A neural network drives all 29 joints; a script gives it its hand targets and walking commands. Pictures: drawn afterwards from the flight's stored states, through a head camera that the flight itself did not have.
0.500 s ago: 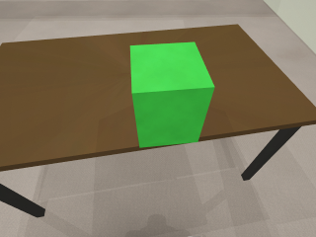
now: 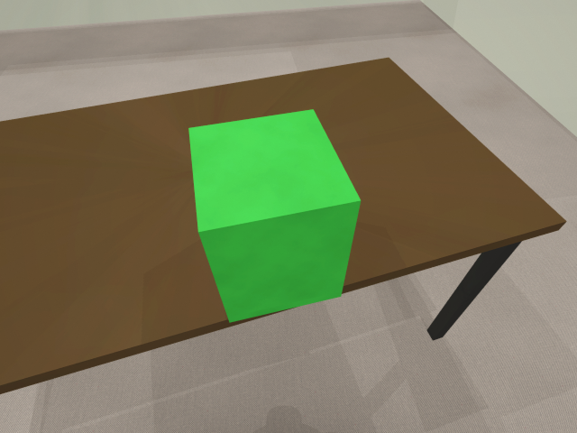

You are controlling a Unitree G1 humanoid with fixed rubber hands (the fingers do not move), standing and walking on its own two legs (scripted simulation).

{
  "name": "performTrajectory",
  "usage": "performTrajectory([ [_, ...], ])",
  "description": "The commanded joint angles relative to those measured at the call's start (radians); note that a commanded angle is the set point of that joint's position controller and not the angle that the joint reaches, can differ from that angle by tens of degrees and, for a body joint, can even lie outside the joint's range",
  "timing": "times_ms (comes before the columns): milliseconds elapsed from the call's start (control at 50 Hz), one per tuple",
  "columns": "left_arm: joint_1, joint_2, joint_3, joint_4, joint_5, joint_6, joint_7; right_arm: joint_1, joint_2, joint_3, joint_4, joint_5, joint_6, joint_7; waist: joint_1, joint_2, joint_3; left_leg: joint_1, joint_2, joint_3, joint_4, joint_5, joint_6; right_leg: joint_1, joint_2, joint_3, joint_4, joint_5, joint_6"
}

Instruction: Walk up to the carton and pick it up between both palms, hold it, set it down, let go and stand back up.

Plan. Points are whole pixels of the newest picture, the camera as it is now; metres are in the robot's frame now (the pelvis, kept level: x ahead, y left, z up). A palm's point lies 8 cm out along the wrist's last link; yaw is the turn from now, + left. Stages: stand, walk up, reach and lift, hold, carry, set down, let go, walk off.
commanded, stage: walk up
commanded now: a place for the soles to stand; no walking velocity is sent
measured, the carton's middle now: (270, 218) +0.44 +0.04 +0.03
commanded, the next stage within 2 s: reach and lift in 1.26 s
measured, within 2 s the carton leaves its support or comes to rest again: neither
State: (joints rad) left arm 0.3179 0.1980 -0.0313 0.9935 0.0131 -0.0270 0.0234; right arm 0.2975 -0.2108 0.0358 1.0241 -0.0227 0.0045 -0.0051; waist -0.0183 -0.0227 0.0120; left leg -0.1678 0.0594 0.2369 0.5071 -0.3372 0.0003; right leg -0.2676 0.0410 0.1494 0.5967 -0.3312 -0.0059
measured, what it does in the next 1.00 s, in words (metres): stands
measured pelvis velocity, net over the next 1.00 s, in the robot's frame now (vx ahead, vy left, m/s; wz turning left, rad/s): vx -0.01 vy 0.00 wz -0.07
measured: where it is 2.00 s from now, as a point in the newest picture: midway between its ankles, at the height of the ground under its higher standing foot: outside the picture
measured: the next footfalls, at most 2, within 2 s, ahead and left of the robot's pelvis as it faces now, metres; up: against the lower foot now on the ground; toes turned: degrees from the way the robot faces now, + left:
none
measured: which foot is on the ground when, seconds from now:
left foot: down 0.00-1.00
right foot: down 0.00-1.00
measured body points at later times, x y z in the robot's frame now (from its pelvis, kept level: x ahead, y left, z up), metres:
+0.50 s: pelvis +0.00 +0.00 +0.00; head +0.01 -0.01 +0.45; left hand +0.05 +0.24 -0.15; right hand +0.02 -0.26 -0.15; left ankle -0.04 +0.11 -0.73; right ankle -0.01 -0.12 -0.73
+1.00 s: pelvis -0.01 +0.00 +0.00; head -0.02 -0.01 +0.45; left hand +0.01 +0.24 -0.15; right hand -0.03 -0.26 -0.15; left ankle -0.04 +0.11 -0.73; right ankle -0.01 -0.12 -0.73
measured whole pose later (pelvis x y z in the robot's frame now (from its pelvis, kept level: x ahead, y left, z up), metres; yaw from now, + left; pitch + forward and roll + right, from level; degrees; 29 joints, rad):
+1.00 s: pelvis -0.01 +0.00 +0.00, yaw -4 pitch -1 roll +2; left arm 0.34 0.21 -0.05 1.02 0.00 -0.01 0.04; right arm 0.29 -0.26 0.04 1.06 -0.02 0.04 -0.01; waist -0.01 -0.01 0.01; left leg -0.14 0.09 0.30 0.51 -0.33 0.00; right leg -0.26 0.07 0.21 0.59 -0.30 0.00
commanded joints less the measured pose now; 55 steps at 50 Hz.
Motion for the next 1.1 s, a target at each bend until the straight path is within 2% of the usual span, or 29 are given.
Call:
performTrajectory([
  [0,0.076,0.142,0.029,-0.050,-0.008,-0.012,0.016,0.047,-0.153,-0.030,-0.037,0.000,-0.001,-0.012,0.016,0.008,-0.043,0.134,0.104,-0.087,-0.027,0.373,0.059,-0.070,-0.083,0.043,-0.019,0.483,-0.059],
  [20,0.066,0.143,0.031,-0.048,-0.001,-0.009,0.018,0.052,-0.142,-0.030,-0.038,-0.001,0.001,-0.013,-0.002,-0.005,-0.052,0.126,0.111,-0.090,-0.021,0.378,0.062,-0.058,-0.075,0.043,-0.010,0.485,-0.065],
  [80,0.065,0.144,0.032,-0.045,-0.007,-0.008,0.021,0.025,-0.157,-0.034,-0.041,-0.002,0.010,-0.012,0.010,-0.021,-0.009,0.094,0.081,-0.084,0.016,0.301,0.060,-0.076,-0.090,0.101,-0.040,0.530,-0.071],
  [140,0.060,0.187,0.041,-0.050,-0.010,-0.009,0.024,0.018,-0.129,-0.024,-0.046,0.003,0.011,-0.007,0.015,-0.015,-0.013,0.067,0.056,-0.096,0.036,0.256,0.037,-0.045,-0.116,0.182,-0.064,0.571,-0.107],
  [180,0.044,0.172,0.037,-0.051,-0.013,-0.008,0.023,0.022,-0.142,-0.022,-0.045,0.005,0.009,-0.006,0.004,-0.024,-0.021,0.085,0.061,-0.107,-0.001,0.224,0.034,-0.040,-0.103,0.159,-0.080,0.570,-0.098],
  [200,0.040,0.171,0.034,-0.048,-0.014,-0.008,0.022,0.031,-0.151,-0.030,-0.036,0.004,0.006,-0.008,0.008,-0.077,-0.047,0.135,0.065,-0.109,-0.009,0.235,0.038,-0.061,-0.096,0.149,-0.083,0.549,-0.086],
  [240,0.033,0.154,0.026,-0.051,-0.010,-0.008,0.021,0.025,-0.174,-0.034,-0.030,0.000,0.009,-0.009,0.006,-0.046,-0.027,0.158,0.088,-0.100,-0.014,0.292,0.051,-0.077,-0.078,0.126,-0.070,0.551,-0.065],
  [280,0.016,0.161,0.025,-0.049,-0.012,-0.008,0.022,0.040,-0.165,-0.035,-0.028,0.005,0.012,-0.010,-0.001,-0.059,-0.024,0.172,0.094,-0.088,-0.026,0.289,0.054,-0.103,-0.055,0.108,-0.058,0.478,-0.062],
  [300,0.008,0.154,0.024,-0.049,-0.004,-0.005,0.022,0.025,-0.164,-0.038,-0.028,-0.004,0.014,-0.010,-0.007,0.002,-0.022,0.166,0.104,-0.088,-0.031,0.302,0.062,-0.085,-0.060,0.109,-0.060,0.478,-0.055],
  [340,0.025,0.159,0.021,-0.049,-0.009,-0.003,0.022,0.014,-0.176,-0.037,-0.032,-0.005,0.018,-0.011,0.005,0.032,0.012,0.155,0.111,-0.079,-0.046,0.283,0.069,-0.120,-0.056,0.109,-0.044,0.439,-0.057],
  [360,0.018,0.164,0.024,-0.049,-0.007,-0.005,0.023,0.019,-0.169,-0.038,-0.038,0.001,0.018,-0.010,-0.007,0.036,0.001,0.145,0.104,-0.092,-0.040,0.279,0.067,-0.106,-0.056,0.109,-0.049,0.435,-0.065],
  [380,0.008,0.168,0.026,-0.051,-0.009,-0.004,0.022,0.024,-0.161,-0.032,-0.030,0.002,0.017,-0.007,-0.009,-0.005,-0.024,0.129,0.117,-0.088,-0.052,0.233,0.066,-0.088,-0.044,0.089,-0.042,0.407,-0.055],
  [420,0.028,0.167,0.027,-0.040,-0.008,0.000,0.021,-0.008,-0.175,-0.034,-0.033,-0.003,0.020,-0.007,0.006,0.035,0.024,0.127,0.115,-0.086,-0.070,0.150,0.068,-0.122,-0.056,0.106,-0.067,0.349,-0.053],
  [460,0.024,0.160,0.022,-0.037,-0.010,0.003,0.021,-0.001,-0.177,-0.032,-0.035,-0.003,0.021,-0.008,-0.001,-0.013,0.059,0.126,0.115,-0.089,-0.071,0.165,0.067,-0.141,-0.050,0.122,-0.075,0.370,-0.053],
  [500,0.020,0.169,0.025,-0.042,-0.012,-0.001,0.021,0.002,-0.161,-0.030,-0.034,-0.001,0.019,-0.008,0.005,-0.020,0.037,0.126,0.109,-0.090,-0.075,0.158,0.065,-0.133,-0.045,0.126,-0.075,0.356,-0.060],
  [520,0.039,0.170,0.020,-0.045,-0.010,-0.002,0.020,0.004,-0.166,-0.028,-0.020,0.004,0.019,-0.006,0.006,0.028,0.038,0.131,0.108,-0.085,-0.073,0.142,0.066,-0.132,-0.046,0.135,-0.085,0.363,-0.058],
  [600,0.051,0.163,0.014,-0.033,-0.007,-0.001,0.022,0.011,-0.182,-0.031,-0.020,0.005,0.019,-0.006,0.015,-0.014,0.030,0.144,0.122,-0.081,-0.087,0.127,0.069,-0.117,-0.046,0.128,-0.073,0.360,-0.046],
  [620,0.047,0.162,0.020,-0.033,-0.013,-0.002,0.021,0.014,-0.181,-0.031,-0.018,-0.002,0.017,-0.007,0.004,0.003,-0.012,0.158,0.115,-0.093,-0.093,0.119,0.072,-0.106,-0.047,0.128,-0.073,0.335,-0.049],
  [660,0.061,0.167,0.017,-0.038,-0.015,-0.003,0.024,0.000,-0.189,-0.033,-0.020,0.007,0.019,-0.008,0.016,0.032,0.013,0.144,0.123,-0.083,-0.088,0.138,0.082,-0.123,-0.045,0.110,-0.062,0.336,-0.048],
  [700,0.065,0.170,0.018,-0.022,-0.007,-0.002,0.025,0.021,-0.186,-0.032,-0.020,-0.001,0.019,-0.008,0.000,-0.019,-0.012,0.166,0.120,-0.083,-0.072,0.163,0.082,-0.109,-0.046,0.122,-0.047,0.364,-0.046],
  [740,0.069,0.177,0.018,-0.033,-0.013,0.003,0.024,0.016,-0.193,-0.029,-0.016,-0.001,0.025,-0.008,0.015,-0.059,0.019,0.142,0.113,-0.074,-0.070,0.068,0.075,-0.141,-0.043,0.140,-0.077,0.284,-0.054],
  [800,0.058,0.180,0.016,-0.036,-0.013,0.007,0.024,0.007,-0.164,-0.022,-0.010,0.001,0.028,-0.006,0.005,0.003,0.095,0.111,0.101,-0.091,-0.095,-0.005,0.072,-0.196,-0.045,0.151,-0.110,0.242,-0.049],
  [820,0.070,0.177,0.014,-0.029,-0.014,0.008,0.023,0.022,-0.171,-0.024,-0.001,0.001,0.028,-0.006,0.007,-0.009,0.086,0.123,0.099,-0.097,-0.098,-0.013,0.072,-0.194,-0.043,0.173,-0.114,0.202,-0.057],
  [860,0.074,0.176,0.016,-0.029,-0.013,0.009,0.020,0.020,-0.195,-0.022,-0.003,0.000,0.026,-0.005,0.013,-0.019,0.084,0.073,0.119,-0.098,-0.125,-0.098,0.071,-0.155,-0.031,0.149,-0.118,0.155,-0.052],
  [900,0.071,0.181,0.018,-0.026,-0.012,0.003,0.022,0.027,-0.184,-0.023,0.001,0.003,0.023,-0.004,0.008,-0.033,0.057,0.097,0.097,-0.092,-0.097,-0.006,0.060,-0.151,-0.044,0.181,-0.143,0.185,-0.050],
  [940,0.085,0.181,0.011,-0.018,-0.020,0.000,0.024,0.028,-0.171,-0.018,-0.005,0.013,0.023,-0.007,0.005,-0.046,0.063,0.128,0.088,-0.100,-0.077,-0.003,0.067,-0.180,-0.056,0.219,-0.158,0.208,-0.054],
  [960,0.083,0.181,0.016,-0.014,-0.014,0.001,0.023,0.039,-0.176,-0.018,-0.002,0.004,0.022,-0.007,0.000,-0.020,0.053,0.156,0.084,-0.094,-0.081,0.001,0.058,-0.182,-0.057,0.219,-0.164,0.214,-0.054],
  [1060,0.061,0.169,0.009,-0.015,-0.009,0.005,0.025,0.056,-0.198,-0.020,0.017,0.003,0.020,-0.012,0.002,-0.028,0.105,0.144,0.144,-0.092,-0.116,0.065,0.075,-0.204,-0.029,0.132,-0.079,0.256,-0.035],
  [1080,0.074,0.155,0.005,-0.016,-0.013,0.006,0.025,0.053,-0.191,-0.022,0.018,0.004,0.019,-0.012,0.009,-0.027,0.099,0.128,0.148,-0.103,-0.133,0.022,0.091,-0.210,-0.035,0.119,-0.081,0.225,-0.037],
])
